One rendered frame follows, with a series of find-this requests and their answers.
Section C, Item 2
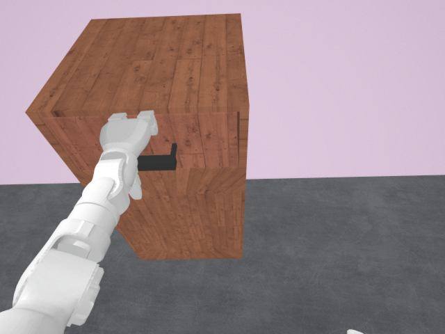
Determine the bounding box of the cabinet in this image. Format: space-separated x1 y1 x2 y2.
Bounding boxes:
25 13 250 260

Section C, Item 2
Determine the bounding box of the left robot upper arm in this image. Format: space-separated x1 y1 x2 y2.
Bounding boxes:
0 248 104 334

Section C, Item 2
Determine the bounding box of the robot left hand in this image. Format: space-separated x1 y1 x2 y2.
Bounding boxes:
99 110 158 200

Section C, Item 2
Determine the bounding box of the handle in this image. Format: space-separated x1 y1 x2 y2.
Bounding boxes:
137 143 177 171

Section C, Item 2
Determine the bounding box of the left robot forearm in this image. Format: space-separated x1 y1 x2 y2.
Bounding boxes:
13 148 138 307

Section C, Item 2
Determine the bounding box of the drawer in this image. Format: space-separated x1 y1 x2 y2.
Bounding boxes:
42 112 237 170

